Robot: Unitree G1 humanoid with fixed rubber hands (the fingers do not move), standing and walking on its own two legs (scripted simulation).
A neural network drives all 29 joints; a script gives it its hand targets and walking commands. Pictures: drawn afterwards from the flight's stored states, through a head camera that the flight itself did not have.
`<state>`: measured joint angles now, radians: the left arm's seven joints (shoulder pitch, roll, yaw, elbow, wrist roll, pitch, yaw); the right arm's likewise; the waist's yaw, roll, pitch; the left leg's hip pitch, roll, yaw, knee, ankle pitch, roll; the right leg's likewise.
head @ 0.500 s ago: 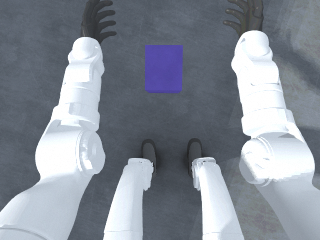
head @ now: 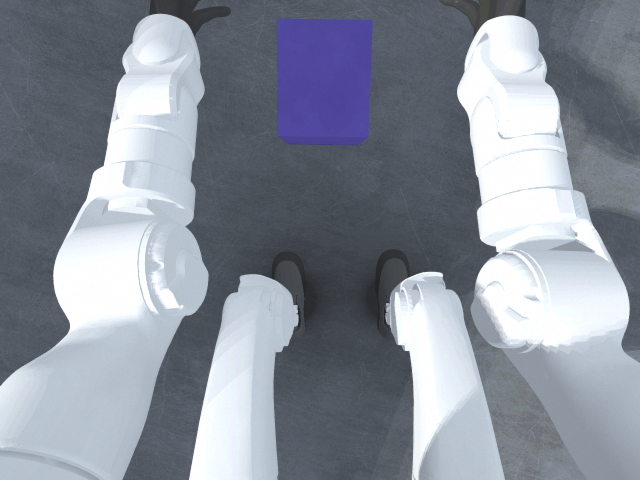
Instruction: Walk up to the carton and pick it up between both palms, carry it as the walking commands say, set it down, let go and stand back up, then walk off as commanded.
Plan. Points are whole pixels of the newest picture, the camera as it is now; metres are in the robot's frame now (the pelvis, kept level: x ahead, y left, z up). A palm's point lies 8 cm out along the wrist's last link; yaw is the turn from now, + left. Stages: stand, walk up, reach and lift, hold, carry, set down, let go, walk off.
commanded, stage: reach and lift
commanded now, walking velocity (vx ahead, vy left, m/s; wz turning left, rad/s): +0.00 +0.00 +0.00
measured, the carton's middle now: (323, 92) +0.54 +0.02 -0.49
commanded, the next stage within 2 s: none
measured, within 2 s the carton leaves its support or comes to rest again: neither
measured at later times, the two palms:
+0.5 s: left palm (215, 66) +0.55 +0.16 -0.31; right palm (438, 61) +0.54 -0.13 -0.29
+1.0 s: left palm (236, 95) +0.53 +0.16 -0.42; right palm (413, 91) +0.53 -0.13 -0.41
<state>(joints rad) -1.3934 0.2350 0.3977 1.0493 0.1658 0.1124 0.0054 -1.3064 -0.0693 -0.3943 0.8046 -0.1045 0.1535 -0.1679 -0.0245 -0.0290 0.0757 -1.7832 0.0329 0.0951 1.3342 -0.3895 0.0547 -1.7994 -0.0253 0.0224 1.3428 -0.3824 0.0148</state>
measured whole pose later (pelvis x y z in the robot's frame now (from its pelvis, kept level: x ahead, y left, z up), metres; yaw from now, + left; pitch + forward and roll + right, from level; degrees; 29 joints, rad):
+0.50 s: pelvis -0.02 +0.00 -0.13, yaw +1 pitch +41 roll +0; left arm -1.58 0.35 0.22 1.12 0.00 0.13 0.05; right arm -1.52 -0.16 -0.32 0.92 -0.09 0.15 -0.18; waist -0.04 -0.03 0.36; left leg -2.05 0.03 0.07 1.85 -0.52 0.05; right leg -2.05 -0.03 0.02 1.86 -0.53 0.01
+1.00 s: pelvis -0.04 +0.00 -0.20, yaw +1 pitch +37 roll -1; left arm -1.69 0.40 0.12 1.22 -0.08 0.11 0.05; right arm -1.65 -0.21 -0.30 1.11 -0.05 0.10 -0.15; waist -0.04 -0.04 0.52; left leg -2.23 0.03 0.06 2.12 -0.53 0.05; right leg -2.21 -0.03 0.02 2.12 -0.55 0.02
